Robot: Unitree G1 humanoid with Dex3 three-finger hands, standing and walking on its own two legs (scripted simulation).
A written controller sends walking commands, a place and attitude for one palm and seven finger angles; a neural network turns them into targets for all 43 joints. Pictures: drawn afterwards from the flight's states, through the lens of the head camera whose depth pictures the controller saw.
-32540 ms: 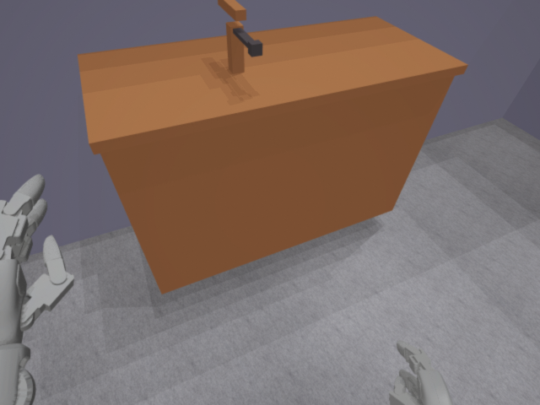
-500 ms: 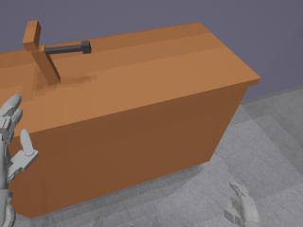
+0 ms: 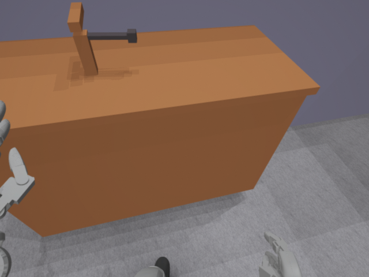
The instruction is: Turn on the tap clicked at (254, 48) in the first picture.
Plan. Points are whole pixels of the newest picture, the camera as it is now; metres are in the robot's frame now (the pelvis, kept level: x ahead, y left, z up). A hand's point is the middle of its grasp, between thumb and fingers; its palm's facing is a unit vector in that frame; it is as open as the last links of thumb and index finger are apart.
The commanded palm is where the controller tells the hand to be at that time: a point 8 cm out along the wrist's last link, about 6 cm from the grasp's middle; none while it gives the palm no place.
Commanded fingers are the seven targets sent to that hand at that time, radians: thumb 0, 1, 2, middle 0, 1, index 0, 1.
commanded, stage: step back with the hand held close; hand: left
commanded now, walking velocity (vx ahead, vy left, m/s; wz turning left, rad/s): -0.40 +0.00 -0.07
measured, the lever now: (132, 35) +0.69 +0.23 +0.18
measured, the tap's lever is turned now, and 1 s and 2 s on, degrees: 82 82 82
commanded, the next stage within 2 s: stop stepping back and stand still in 0.16 s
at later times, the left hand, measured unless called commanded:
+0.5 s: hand out of the picture +0.06 +0.24 +0.17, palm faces +0.33 -0.84 -0.43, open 7.4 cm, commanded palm +0.02 +0.28 +0.19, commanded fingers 0.00 0.90 0.90 -0.20 -0.30 -0.20 -0.30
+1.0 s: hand out of the picture -0.01 +0.25 +0.19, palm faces +0.45 -0.80 -0.40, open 7.5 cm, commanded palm -0.06 +0.28 +0.19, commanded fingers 0.00 0.90 0.90 -0.20 -0.30 -0.20 -0.30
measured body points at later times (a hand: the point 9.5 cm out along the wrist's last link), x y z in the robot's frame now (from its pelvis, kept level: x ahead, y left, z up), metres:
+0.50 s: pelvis -0.15 +0.01 +0.01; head -0.13 +0.02 +0.46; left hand +0.04 +0.28 +0.20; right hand +0.01 -0.23 -0.06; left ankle -0.07 +0.13 -0.72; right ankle -0.16 -0.08 -0.72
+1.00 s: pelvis -0.23 +0.00 +0.01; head -0.24 +0.00 +0.46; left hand -0.04 +0.29 +0.21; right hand -0.09 -0.23 -0.08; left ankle -0.22 +0.15 -0.72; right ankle -0.19 -0.09 -0.69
